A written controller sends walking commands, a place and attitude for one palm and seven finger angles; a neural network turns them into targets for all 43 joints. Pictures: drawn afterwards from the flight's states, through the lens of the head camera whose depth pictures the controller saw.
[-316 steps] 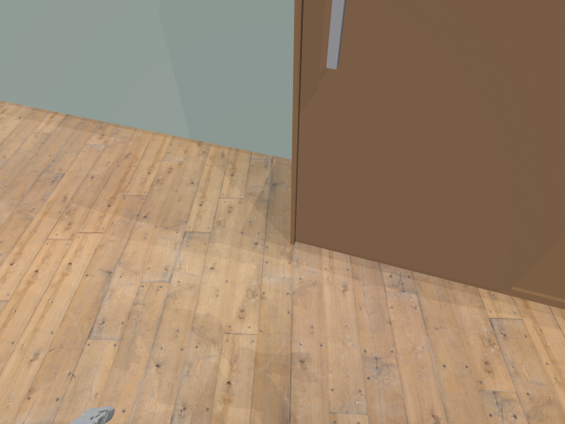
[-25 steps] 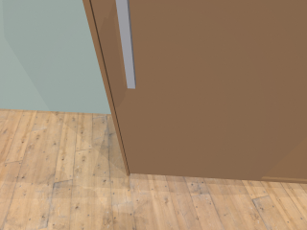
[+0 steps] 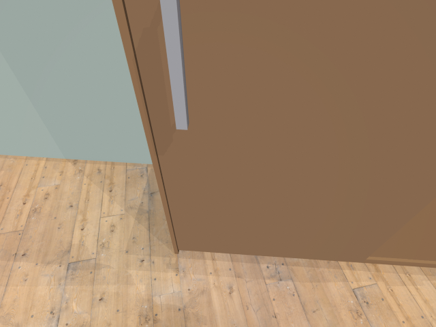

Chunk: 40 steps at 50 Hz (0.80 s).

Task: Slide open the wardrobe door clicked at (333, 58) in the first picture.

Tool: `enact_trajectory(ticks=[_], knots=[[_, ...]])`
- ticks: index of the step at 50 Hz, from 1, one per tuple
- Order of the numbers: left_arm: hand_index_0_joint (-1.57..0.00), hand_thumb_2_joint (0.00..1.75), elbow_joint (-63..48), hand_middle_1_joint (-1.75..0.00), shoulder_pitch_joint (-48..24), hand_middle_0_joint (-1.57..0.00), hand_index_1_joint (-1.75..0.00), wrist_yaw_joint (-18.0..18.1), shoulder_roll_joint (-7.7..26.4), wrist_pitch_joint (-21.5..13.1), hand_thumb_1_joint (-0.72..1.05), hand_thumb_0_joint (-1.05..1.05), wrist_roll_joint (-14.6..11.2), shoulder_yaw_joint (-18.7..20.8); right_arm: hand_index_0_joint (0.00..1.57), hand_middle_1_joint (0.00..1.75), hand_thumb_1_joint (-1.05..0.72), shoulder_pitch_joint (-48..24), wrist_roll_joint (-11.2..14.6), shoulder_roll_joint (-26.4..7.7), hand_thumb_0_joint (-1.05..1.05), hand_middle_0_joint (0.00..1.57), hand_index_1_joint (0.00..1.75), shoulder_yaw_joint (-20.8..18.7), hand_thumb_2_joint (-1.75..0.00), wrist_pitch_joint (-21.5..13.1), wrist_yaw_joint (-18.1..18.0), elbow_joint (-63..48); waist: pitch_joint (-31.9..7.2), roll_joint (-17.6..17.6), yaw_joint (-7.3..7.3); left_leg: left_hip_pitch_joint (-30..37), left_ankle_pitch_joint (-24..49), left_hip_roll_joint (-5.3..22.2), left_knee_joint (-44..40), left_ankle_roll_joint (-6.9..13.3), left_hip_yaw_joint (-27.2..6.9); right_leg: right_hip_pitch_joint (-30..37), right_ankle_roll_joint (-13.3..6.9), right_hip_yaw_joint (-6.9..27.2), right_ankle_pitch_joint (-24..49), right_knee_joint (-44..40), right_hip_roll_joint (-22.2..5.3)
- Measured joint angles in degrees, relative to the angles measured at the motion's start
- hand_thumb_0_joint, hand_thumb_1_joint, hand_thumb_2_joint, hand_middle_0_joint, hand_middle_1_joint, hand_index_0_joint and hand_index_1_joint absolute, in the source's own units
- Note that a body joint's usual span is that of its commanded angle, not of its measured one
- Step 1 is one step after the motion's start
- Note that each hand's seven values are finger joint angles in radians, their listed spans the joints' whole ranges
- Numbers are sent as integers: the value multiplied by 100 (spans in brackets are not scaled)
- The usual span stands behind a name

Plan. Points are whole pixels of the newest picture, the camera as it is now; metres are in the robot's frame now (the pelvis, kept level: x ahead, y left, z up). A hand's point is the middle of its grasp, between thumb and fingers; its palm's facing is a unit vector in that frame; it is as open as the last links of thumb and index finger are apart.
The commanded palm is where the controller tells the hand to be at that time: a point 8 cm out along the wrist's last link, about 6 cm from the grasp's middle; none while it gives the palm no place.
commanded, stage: shuffle to correct the standing spot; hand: left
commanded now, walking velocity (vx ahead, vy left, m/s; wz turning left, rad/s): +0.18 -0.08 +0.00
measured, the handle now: (178, 61) +0.53 +0.12 +0.23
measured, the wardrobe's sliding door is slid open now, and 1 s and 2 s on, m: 0.00 0.00 0.00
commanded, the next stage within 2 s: come to a stop and stand still in 0.04 s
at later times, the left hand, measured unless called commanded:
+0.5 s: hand out of the picture +0.04 +0.17 -0.18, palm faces +0.04 -0.98 -0.21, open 7.4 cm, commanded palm none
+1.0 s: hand out of the picture +0.09 +0.15 -0.16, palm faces +0.00 -0.98 -0.22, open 7.4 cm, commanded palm none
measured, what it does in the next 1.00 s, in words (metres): steps on the spot: left foot, then right foot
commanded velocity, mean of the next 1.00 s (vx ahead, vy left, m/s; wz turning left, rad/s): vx -0.03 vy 0.00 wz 0.00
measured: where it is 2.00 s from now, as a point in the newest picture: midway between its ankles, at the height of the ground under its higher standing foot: outside the picture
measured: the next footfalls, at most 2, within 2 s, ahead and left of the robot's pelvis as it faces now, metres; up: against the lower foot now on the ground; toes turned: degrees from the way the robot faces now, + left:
left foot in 0.30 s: +0.10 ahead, +0.09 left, +0.00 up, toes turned +5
right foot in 0.54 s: +0.08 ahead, -0.13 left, +0.00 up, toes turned -4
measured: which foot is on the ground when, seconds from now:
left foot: down 0.00-0.14, up 0.16-0.28, down 0.30-1.00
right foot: down 0.00-0.32, up 0.34-0.52, down 0.54-1.00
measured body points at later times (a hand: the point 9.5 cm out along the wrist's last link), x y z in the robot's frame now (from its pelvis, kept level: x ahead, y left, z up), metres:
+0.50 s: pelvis +0.05 -0.01 +0.00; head +0.09 +0.00 +0.45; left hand +0.04 +0.22 -0.16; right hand +0.12 -0.24 -0.15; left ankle +0.06 +0.09 -0.74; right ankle +0.02 -0.12 -0.73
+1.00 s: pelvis +0.04 -0.04 +0.01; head +0.04 -0.04 +0.46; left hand +0.09 +0.20 -0.15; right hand +0.04 -0.28 -0.15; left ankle +0.06 +0.09 -0.74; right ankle +0.04 -0.13 -0.74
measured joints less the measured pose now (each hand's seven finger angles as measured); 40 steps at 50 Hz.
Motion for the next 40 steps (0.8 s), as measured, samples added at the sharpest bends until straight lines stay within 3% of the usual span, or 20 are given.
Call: enact_trajectory(ticks=[7, 9, 12, 13, 15, 16, 21, 27, 33, 40], knots=[[-20, 90, 36, -30, 334, -20, -30, -16, -219, -116, 91, 1, 10, 61, 20, 30, -91, 373, 14, 168, 0, 20, 30, -38, -89, -50, -24, 60, 15, 118, -10, -153, -447, 145, 569, -83, -83, -10, -94, -76, -370, 310, 120], [-20, 90, 39, -30, 426, -20, -30, 13, -265, -189, 91, 1, 6, 97, 20, 30, -91, 421, 13, 211, 0, 20, 30, -54, -89, -20, -24, 81, 42, 136, -11, -374, -710, 228, 1117, -52, -92, 53, -143, -163, -460, 325, 175], [-20, 90, 42, -30, 563, -20, -30, 105, -347, -253, 91, 0, 49, 129, 20, 30, -91, 331, 37, 261, 1, 20, 30, -77, -89, 37, -44, 89, 160, 89, 100, -759, -1226, 222, 1830, -59, -129, 234, -161, -207, -487, 203, 207], [-20, 90, 54, -30, 612, -20, -30, 133, -374, -245, 91, 0, 52, 123, 20, 30, -92, 264, 39, 251, 1, 20, 30, -78, -89, 52, -81, 93, 206, 57, 134, -794, -1136, 196, 1667, -71, -129, 290, -145, -192, -493, 174, 200], [-20, 90, 100, -30, 718, -20, -30, 161, -429, -182, 91, 0, 8, 94, 20, 30, -93, 140, 66, 198, 2, 20, 30, -85, -89, -7, -116, 51, 293, 24, 140, -661, 22, 181, 845, -53, -120, 313, -101, -155, -551, 337, 205], [-20, 90, 152, -30, 732, -20, -30, 162, -435, -127, 91, 0, -29, 84, 20, 30, -93, 78, 69, 195, 2, 20, 30, -93, -89, -57, -136, 30, 333, -31, 129, -608, 198, 164, 827, -11, -81, 278, -65, -121, -582, 535, 174], [-20, 90, 166, -30, 404, -21, -30, 181, -354, 105, 91, 1, -66, 107, 20, 30, -93, -197, 92, 170, 1, 20, 30, -115, -89, -130, -210, -169, 387, -160, 168, -271, -86, 62, 406, 102, 147, -245, 27, -16, -980, 1294, -26], [-20, 90, -322, -30, -125, -20, -30, 199, -131, 13, 91, 1, -5, 191, 20, 30, -92, -433, 66, 192, 0, 20, 30, -190, -89, 1, -177, -411, 415, -44, 119, -346, 105, 63, 292, -7, 106, -530, 55, -78, 366, 396, -179], [-20, 90, -513, -30, -364, -20, -30, 141, -55, 8, 91, 0, 9, 149, 20, 30, -93, -384, 42, 172, 0, 20, 30, -241, -89, 117, -86, -475, 156, 70, -23, -419, 135, 135, 308, -139, 4, -577, -25, -179, 128, 441, -110], [-20, 90, -540, -30, -578, -20, -30, 68, -71, -18, 91, 0, -26, 80, 20, 30, -93, -125, 26, 103, 0, 20, 30, -149, -89, 39, -35, -259, 74, 21, -42, -223, 347, 198, -34, -181, -17, -383, -68, -209, 346, 95, -18]])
